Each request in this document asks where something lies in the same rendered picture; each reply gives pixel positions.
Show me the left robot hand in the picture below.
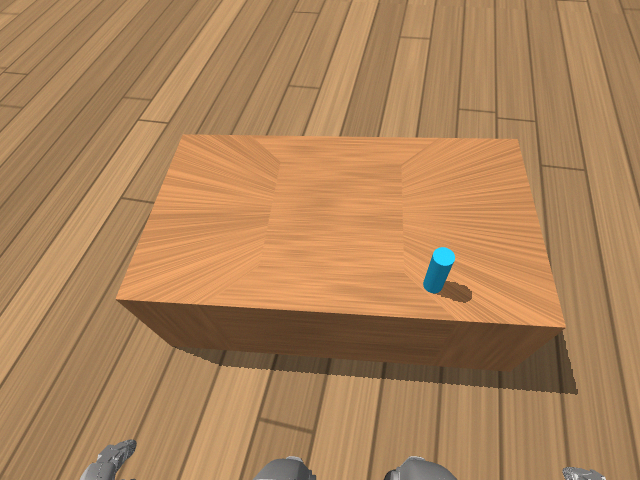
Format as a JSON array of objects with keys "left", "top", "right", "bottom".
[{"left": 80, "top": 439, "right": 137, "bottom": 480}]

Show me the can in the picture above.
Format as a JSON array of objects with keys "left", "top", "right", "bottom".
[{"left": 423, "top": 247, "right": 455, "bottom": 293}]

